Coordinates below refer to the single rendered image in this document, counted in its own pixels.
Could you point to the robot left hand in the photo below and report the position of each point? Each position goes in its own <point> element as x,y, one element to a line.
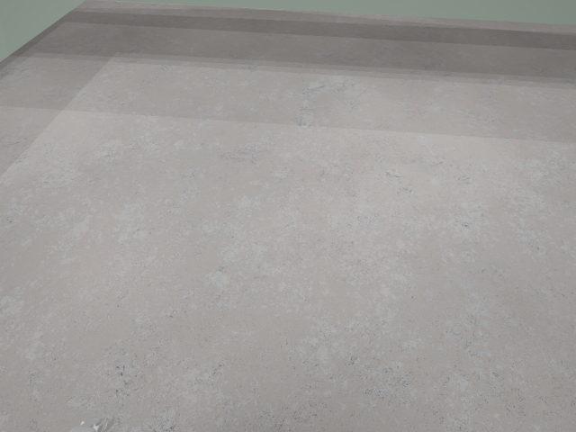
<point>100,423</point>

